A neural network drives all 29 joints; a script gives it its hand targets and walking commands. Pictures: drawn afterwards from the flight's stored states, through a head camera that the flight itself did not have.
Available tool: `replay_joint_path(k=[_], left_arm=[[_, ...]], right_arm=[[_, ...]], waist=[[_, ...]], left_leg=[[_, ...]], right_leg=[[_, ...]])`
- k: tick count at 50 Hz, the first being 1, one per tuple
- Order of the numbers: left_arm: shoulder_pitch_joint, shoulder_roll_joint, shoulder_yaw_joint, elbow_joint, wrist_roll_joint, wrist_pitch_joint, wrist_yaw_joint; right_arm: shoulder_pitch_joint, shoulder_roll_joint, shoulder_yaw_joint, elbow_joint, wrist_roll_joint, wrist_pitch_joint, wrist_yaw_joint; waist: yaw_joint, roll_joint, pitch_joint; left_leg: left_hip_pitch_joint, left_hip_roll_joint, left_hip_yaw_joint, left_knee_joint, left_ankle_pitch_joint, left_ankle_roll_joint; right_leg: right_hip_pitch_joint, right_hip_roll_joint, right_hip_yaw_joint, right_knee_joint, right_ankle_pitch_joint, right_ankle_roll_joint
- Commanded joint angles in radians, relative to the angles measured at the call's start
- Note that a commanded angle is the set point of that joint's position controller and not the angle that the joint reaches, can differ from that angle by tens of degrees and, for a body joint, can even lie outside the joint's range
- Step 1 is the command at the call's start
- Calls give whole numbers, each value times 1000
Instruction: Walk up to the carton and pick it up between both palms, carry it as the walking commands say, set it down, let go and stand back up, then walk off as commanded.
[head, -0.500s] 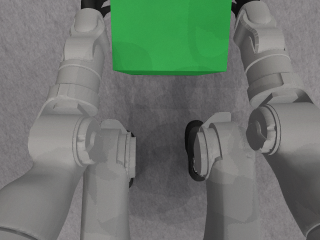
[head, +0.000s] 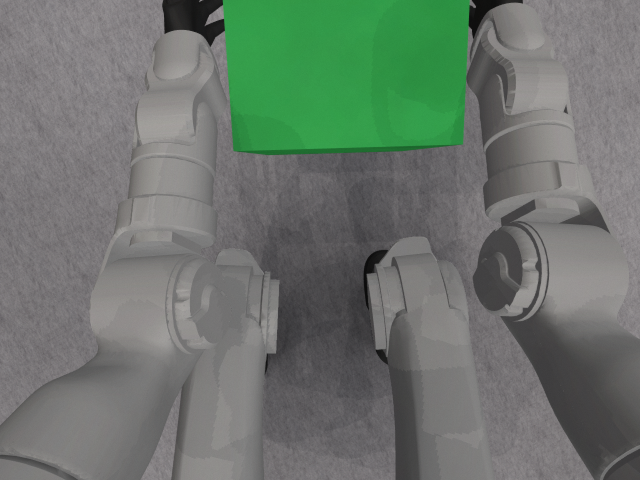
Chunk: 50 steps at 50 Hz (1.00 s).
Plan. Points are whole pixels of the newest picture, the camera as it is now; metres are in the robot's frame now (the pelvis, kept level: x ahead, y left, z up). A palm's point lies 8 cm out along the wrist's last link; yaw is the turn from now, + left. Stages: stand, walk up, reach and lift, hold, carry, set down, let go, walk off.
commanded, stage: reach and lift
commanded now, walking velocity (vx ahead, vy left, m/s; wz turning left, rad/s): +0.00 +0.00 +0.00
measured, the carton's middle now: (338, 56) +0.53 -0.06 -0.19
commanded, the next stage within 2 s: none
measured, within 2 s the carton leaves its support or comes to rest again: neither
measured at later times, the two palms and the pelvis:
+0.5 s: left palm (155, 20) +0.53 +0.10 -0.06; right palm out of the picture +0.53 -0.19 -0.06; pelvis +0.01 +0.00 +0.04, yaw +0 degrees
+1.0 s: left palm out of the picture +0.51 +0.10 +0.03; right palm out of the picture +0.51 -0.19 +0.02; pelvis +0.00 +0.00 +0.10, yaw -1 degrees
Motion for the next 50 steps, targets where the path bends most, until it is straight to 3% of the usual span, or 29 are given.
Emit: replay_joint_path(k=[1, 17, 33, 50], left_arm=[[-667, -927, -454, -39, -79, -6, -235], [-589, -973, -492, -87, -73, 13, -260], [-526, -1028, -478, -84, -40, 46, -257], [-460, -1073, -446, -74, -9, 72, -284]], right_arm=[[-522, 1044, 410, -35, 97, 13, 291], [-453, 1119, 456, -90, 76, 30, 261], [-403, 1145, 422, -84, 46, 48, 264], [-342, 1220, 414, -77, 22, 77, 268]], waist=[[-16, -57, -1186], [1, -77, -1282], [-5, -40, -1271], [10, -64, -1262]], left_leg=[[498, -67, 141, -197, 234, 43], [509, -75, 136, -274, 300, 35], [617, -79, 123, -410, 255, 24], [686, -75, 126, -546, 230, 29]], right_leg=[[713, 56, -155, -178, 260, -24], [858, 74, -136, -261, 364, -14], [834, 88, -151, -378, 278, -16], [944, 93, -143, -528, 235, -15]])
